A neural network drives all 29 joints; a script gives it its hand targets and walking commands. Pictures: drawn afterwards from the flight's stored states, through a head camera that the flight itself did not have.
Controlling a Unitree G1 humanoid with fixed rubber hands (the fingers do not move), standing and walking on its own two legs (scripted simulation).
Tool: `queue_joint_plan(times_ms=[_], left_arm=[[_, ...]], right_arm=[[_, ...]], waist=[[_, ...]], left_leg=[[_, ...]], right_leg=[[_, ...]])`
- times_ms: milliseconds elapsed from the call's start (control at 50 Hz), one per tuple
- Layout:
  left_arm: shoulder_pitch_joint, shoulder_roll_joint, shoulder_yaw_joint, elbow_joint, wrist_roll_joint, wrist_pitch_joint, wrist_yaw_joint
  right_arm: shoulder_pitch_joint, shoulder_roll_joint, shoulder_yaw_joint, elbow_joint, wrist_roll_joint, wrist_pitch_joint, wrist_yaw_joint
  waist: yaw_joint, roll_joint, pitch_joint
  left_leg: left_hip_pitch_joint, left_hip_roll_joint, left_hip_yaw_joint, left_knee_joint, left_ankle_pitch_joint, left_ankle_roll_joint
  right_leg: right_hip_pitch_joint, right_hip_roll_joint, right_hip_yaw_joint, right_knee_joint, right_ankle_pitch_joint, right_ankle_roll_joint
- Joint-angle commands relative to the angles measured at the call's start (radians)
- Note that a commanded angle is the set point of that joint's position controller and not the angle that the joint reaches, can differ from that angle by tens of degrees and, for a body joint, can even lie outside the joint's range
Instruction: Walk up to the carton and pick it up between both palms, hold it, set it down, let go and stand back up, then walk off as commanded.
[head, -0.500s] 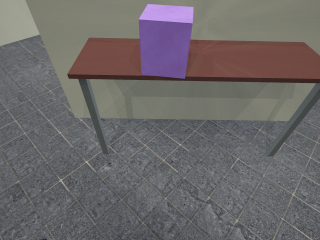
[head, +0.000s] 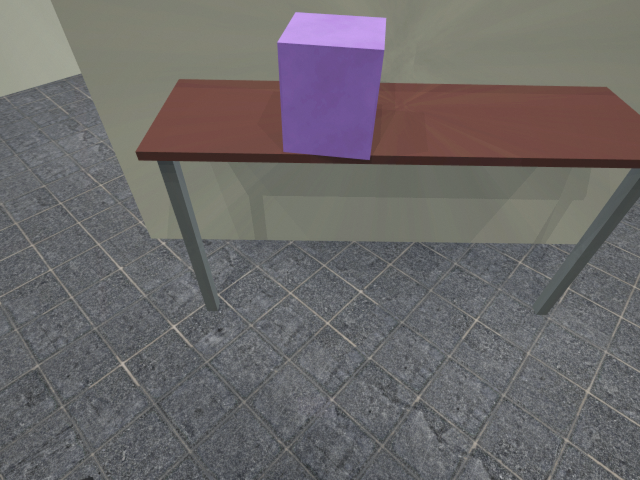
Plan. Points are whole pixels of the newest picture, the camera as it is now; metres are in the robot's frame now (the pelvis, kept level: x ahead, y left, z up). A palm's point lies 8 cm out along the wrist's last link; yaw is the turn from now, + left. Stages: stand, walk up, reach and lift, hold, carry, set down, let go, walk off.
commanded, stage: stand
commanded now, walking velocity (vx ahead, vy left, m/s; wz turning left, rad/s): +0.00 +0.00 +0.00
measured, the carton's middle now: (333, 87) +0.94 +0.00 +0.08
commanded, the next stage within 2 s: none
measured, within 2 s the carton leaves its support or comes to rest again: neither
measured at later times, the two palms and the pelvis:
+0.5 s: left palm out of the picture +0.09 +0.32 -0.10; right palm out of the picture +0.10 -0.31 -0.10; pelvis +0.00 +0.00 +0.00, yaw +0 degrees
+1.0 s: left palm out of the picture +0.09 +0.32 -0.10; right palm out of the picture +0.10 -0.31 -0.10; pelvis +0.00 +0.00 +0.00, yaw +0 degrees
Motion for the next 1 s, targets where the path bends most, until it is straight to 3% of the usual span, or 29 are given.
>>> queue_joint_plan(times_ms=[0,20,80,120,140,200,220,240,320,360,380,400,460,500,540,560,620,660,680,700,720,780,840,860,900,920,940,960,980], left_arm=[[-0.074,0.187,0.002,-0.044,0.03,-0.028,0.025],[-0.06,0.19,0.001,-0.027,0.028,-0.025,0.031],[-0.057,0.195,0.009,-0.039,0.035,-0.03,0.025],[-0.078,0.21,0.013,-0.041,0.028,-0.029,0.017],[-0.066,0.196,0.005,-0.033,0.034,-0.028,0.019],[-0.051,0.209,0.01,-0.016,0.039,-0.021,0.021],[-0.033,0.191,0.009,-0.028,0.03,-0.02,0.022],[-0.026,0.175,0.0,-0.016,0.03,-0.022,0.021],[-0.032,0.183,0.003,-0.027,0.035,-0.032,0.02],[-0.066,0.181,-0.001,-0.042,0.039,-0.028,0.024],[-0.015,0.186,0.006,-0.031,0.034,-0.028,0.025],[-0.057,0.194,-0.002,-0.029,0.037,-0.022,0.027],[-0.036,0.182,0.001,-0.014,0.03,-0.02,0.02],[-0.042,0.21,0.014,-0.019,0.038,-0.022,0.019],[-0.054,0.181,0.002,-0.028,0.034,-0.029,0.02],[-0.067,0.183,0.005,-0.029,0.041,-0.03,0.02],[-0.044,0.198,0.003,-0.027,0.036,-0.037,0.017],[-0.069,0.192,0.006,-0.039,0.043,-0.022,0.022],[-0.101,0.179,0.004,-0.03,0.042,-0.024,0.022],[-0.051,0.179,0.005,-0.023,0.034,-0.026,0.018],[-0.04,0.204,0.007,-0.027,0.029,-0.023,0.013],[-0.059,0.221,0.013,-0.034,0.045,-0.036,0.021],[-0.048,0.189,0.003,-0.031,0.033,-0.027,0.018],[-0.043,0.188,-0.003,-0.018,0.038,-0.028,0.023],[-0.05,0.189,0.004,-0.034,0.033,-0.023,0.021],[-0.044,0.21,0.006,-0.035,0.037,-0.021,0.024],[-0.046,0.182,0.002,-0.024,0.039,-0.025,0.024],[-0.02,0.2,0.003,-0.032,0.025,-0.022,0.024],[-0.031,0.173,0.003,-0.026,0.032,-0.024,0.023]], right_arm=[[-0.055,-0.198,-0.008,0.031,-0.041,-0.014,-0.01],[-0.068,-0.199,-0.015,0.027,-0.046,-0.017,-0.004],[-0.063,-0.184,-0.015,0.027,-0.049,-0.017,-0.012],[-0.059,-0.217,-0.018,0.026,-0.04,-0.017,-0.007],[-0.075,-0.19,-0.008,0.02,-0.038,-0.014,-0.005],[-0.043,-0.202,-0.012,0.041,-0.043,-0.015,-0.007],[-0.093,-0.204,-0.014,0.023,-0.049,-0.013,-0.009],[-0.065,-0.201,-0.01,0.019,-0.049,-0.016,-0.009],[-0.016,-0.183,-0.007,0.036,-0.043,-0.016,-0.013],[-0.062,-0.168,0.0,0.027,-0.046,-0.017,-0.007],[-0.043,-0.194,-0.015,0.03,-0.049,-0.018,-0.006],[-0.087,-0.192,-0.016,0.015,-0.045,-0.014,-0.012],[-0.054,-0.205,-0.008,0.033,-0.047,-0.022,-0.01],[-0.07,-0.201,-0.016,0.018,-0.035,-0.004,-0.008],[-0.056,-0.201,-0.012,0.021,-0.037,-0.019,-0.015],[-0.055,-0.194,-0.012,0.035,-0.039,-0.02,-0.011],[-0.07,-0.181,-0.013,0.028,-0.036,-0.017,-0.01],[-0.076,-0.185,-0.017,0.013,-0.043,-0.016,-0.012],[-0.07,-0.186,-0.011,0.018,-0.04,-0.023,-0.012],[-0.049,-0.186,-0.007,0.031,-0.039,-0.021,-0.012],[-0.058,-0.2,-0.015,0.034,-0.041,-0.015,-0.013],[-0.065,-0.197,-0.015,0.027,-0.033,-0.016,-0.012],[-0.083,-0.181,-0.007,0.006,-0.042,-0.016,-0.014],[-0.042,-0.19,-0.013,0.019,-0.034,-0.015,-0.014],[-0.061,-0.195,-0.015,0.034,-0.04,-0.015,-0.008],[-0.05,-0.18,-0.003,0.022,-0.032,-0.011,-0.006],[-0.062,-0.187,-0.01,0.03,-0.04,-0.008,-0.009],[-0.085,-0.203,-0.014,0.016,-0.044,-0.015,-0.008],[-0.038,-0.183,-0.01,0.022,-0.039,-0.019,-0.01]], waist=[[-0.004,-0.027,-0.047],[-0.009,0.006,-0.035],[0.016,-0.016,-0.002],[0.0,0.001,-0.029],[-0.011,-0.054,-0.053],[-0.004,0.036,-0.021],[0.013,0.016,-0.017],[0.002,-0.017,-0.021],[-0.004,0.033,-0.033],[-0.001,-0.052,-0.054],[-0.01,-0.006,-0.05],[0.0,-0.028,-0.047],[0.01,0.012,-0.035],[-0.011,0.028,-0.047],[-0.002,-0.058,-0.017],[-0.015,-0.035,-0.007],[0.001,0.018,-0.015],[-0.008,-0.035,-0.01],[-0.015,0.008,-0.013],[-0.019,-0.004,-0.037],[0.008,0.027,-0.043],[-0.017,-0.031,-0.051],[0.012,-0.007,-0.043],[-0.001,-0.067,-0.024],[0.016,0.033,-0.01],[-0.011,0.002,-0.048],[-0.014,-0.002,-0.051],[0.012,0.015,-0.04],[-0.015,-0.034,-0.042]], left_leg=[[0.127,0.119,-0.125,-0.109,-0.047,0.056],[0.12,0.11,-0.121,-0.112,-0.054,0.061],[0.097,0.107,-0.127,-0.105,-0.092,0.058],[0.111,0.111,-0.119,-0.108,-0.1,0.058],[0.135,0.116,-0.132,-0.122,-0.077,0.055],[0.121,0.111,-0.127,-0.122,-0.119,0.05],[0.129,0.12,-0.146,-0.138,-0.114,0.057],[0.103,0.128,-0.16,-0.143,-0.117,0.059],[0.106,0.115,-0.128,-0.129,-0.063,0.057],[0.135,0.104,-0.11,-0.099,-0.035,0.047],[0.168,0.106,-0.109,-0.1,-0.016,0.043],[0.158,0.107,-0.097,-0.102,-0.027,0.047],[0.12,0.122,-0.135,-0.123,-0.081,0.052],[0.138,0.112,-0.11,-0.112,-0.094,0.045],[0.117,0.119,-0.134,-0.125,-0.086,0.048],[0.116,0.109,-0.117,-0.117,-0.057,0.047],[0.114,0.103,-0.109,-0.101,-0.049,0.047],[0.115,0.123,-0.128,-0.125,-0.1,0.047],[0.092,0.116,-0.122,-0.119,-0.076,0.057],[0.153,0.113,-0.117,-0.117,-0.068,0.047],[0.131,0.116,-0.118,-0.111,-0.084,0.05],[0.139,0.102,-0.121,-0.109,-0.055,0.049],[0.119,0.097,-0.094,-0.092,0.002,0.05],[0.14,0.106,-0.114,-0.09,0.01,0.05],[0.121,0.106,-0.115,-0.096,-0.063,0.053],[0.136,0.111,-0.117,-0.102,-0.076,0.055],[0.142,0.113,-0.124,-0.117,-0.074,0.055],[0.122,0.121,-0.129,-0.113,-0.088,0.067],[0.112,0.114,-0.142,-0.123,-0.09,0.06]], right_leg=[[0.082,-0.105,0.109,-0.177,-0.018,-0.043],[0.074,-0.112,0.114,-0.19,-0.012,-0.049],[0.05,-0.107,0.125,-0.195,-0.052,-0.055],[0.059,-0.107,0.121,-0.193,-0.04,-0.052],[0.065,-0.091,0.095,-0.163,-0.033,-0.041],[0.041,-0.102,0.104,-0.177,-0.065,-0.055],[0.051,-0.079,0.095,-0.169,-0.024,-0.05],[0.054,-0.085,0.075,-0.153,-0.011,-0.051],[0.094,-0.104,0.107,-0.156,0.004,-0.052],[0.085,-0.112,0.108,-0.173,0.015,-0.049],[0.052,-0.094,0.099,-0.161,0.031,-0.042],[0.067,-0.1,0.103,-0.188,-0.001,-0.043],[0.069,-0.1,0.103,-0.165,-0.028,-0.051],[0.059,-0.101,0.103,-0.173,-0.041,-0.048],[0.056,-0.095,0.093,-0.167,-0.038,-0.043],[0.056,-0.095,0.088,-0.173,-0.022,-0.049],[0.063,-0.107,0.121,-0.196,-0.063,-0.044],[0.05,-0.098,0.1,-0.185,-0.048,-0.048],[0.067,-0.114,0.114,-0.19,-0.054,-0.056],[0.054,-0.097,0.106,-0.186,-0.052,-0.051],[0.066,-0.093,0.1,-0.169,-0.041,-0.048],[0.075,-0.102,0.114,-0.183,-0.033,-0.049],[0.094,-0.108,0.109,-0.17,-0.026,-0.046],[0.077,-0.107,0.11,-0.185,-0.006,-0.044],[0.04,-0.104,0.121,-0.181,-0.041,-0.055],[0.055,-0.105,0.115,-0.181,-0.061,-0.055],[0.065,-0.103,0.105,-0.189,-0.076,-0.056],[0.077,-0.106,0.109,-0.185,-0.037,-0.046],[0.092,-0.105,0.096,-0.164,0.004,-0.059]])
